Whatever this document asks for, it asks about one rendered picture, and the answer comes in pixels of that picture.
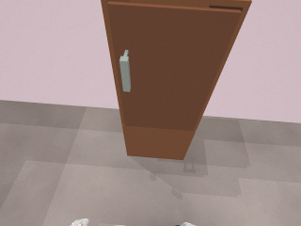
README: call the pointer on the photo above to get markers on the handle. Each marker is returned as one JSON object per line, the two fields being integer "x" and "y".
{"x": 125, "y": 71}

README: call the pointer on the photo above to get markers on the cupboard door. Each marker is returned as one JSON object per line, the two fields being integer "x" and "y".
{"x": 174, "y": 55}

